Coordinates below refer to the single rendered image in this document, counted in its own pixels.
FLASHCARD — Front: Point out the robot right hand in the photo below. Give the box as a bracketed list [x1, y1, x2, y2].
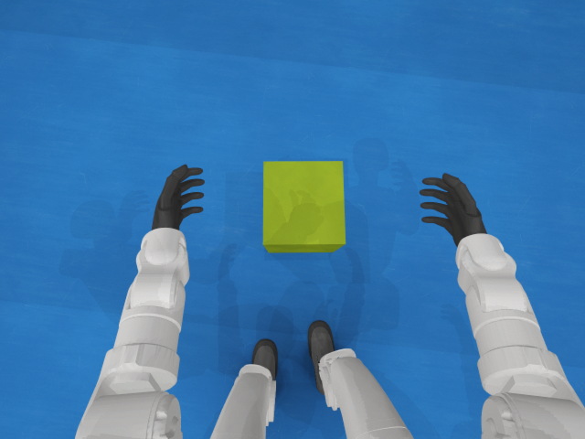
[420, 173, 487, 248]

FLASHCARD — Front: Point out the robot left thigh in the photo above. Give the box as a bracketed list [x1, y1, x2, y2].
[210, 373, 276, 439]

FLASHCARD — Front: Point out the left robot upper arm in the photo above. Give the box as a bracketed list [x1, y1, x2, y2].
[78, 391, 183, 439]

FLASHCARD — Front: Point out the robot left hand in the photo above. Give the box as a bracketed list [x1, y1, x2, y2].
[152, 165, 205, 230]

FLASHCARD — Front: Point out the robot left foot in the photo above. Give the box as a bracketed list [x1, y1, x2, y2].
[252, 338, 278, 380]

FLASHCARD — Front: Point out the carton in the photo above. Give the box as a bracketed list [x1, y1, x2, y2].
[263, 161, 346, 253]

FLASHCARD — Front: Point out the right robot upper arm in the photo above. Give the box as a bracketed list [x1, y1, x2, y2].
[482, 392, 585, 439]

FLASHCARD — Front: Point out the robot left forearm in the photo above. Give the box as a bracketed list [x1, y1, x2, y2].
[75, 228, 190, 439]

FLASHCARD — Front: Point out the robot right forearm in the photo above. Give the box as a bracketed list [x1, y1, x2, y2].
[455, 233, 585, 411]

